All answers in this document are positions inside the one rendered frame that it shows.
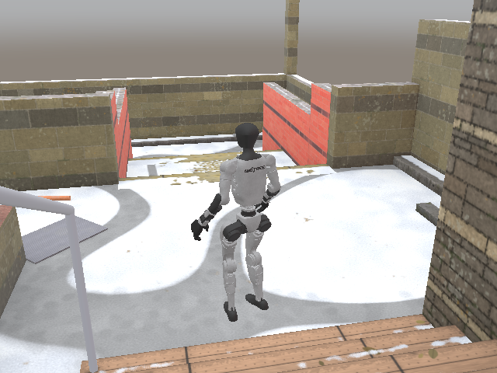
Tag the robot head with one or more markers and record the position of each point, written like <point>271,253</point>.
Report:
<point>246,135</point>

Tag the robot left shin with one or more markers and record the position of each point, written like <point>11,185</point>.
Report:
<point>229,285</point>

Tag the left robot hand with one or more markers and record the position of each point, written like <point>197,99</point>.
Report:
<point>197,229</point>

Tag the robot left forearm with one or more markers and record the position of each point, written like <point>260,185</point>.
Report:
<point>211,211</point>

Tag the right robot upper arm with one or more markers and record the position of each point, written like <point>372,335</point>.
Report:
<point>272,173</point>

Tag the robot right forearm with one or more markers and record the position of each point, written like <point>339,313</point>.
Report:
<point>268,195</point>

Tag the left robot upper arm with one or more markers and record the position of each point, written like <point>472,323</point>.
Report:
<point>227,168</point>

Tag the right robot hand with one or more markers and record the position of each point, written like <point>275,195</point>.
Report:
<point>263,207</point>

